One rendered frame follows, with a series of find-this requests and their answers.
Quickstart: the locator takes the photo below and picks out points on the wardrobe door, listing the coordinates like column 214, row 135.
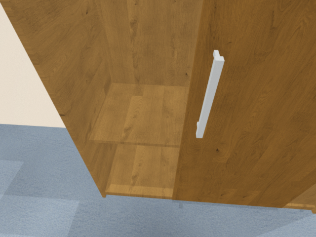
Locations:
column 259, row 143
column 307, row 197

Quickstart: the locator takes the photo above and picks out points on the handle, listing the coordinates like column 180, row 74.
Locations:
column 215, row 73

